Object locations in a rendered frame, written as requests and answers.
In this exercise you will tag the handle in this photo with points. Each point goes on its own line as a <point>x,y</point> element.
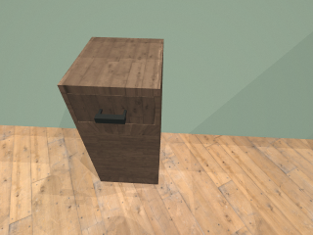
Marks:
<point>108,118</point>

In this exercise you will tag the cabinet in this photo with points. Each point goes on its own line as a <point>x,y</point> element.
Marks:
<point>124,153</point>

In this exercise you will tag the drawer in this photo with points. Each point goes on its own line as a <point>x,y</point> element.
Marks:
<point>139,109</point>

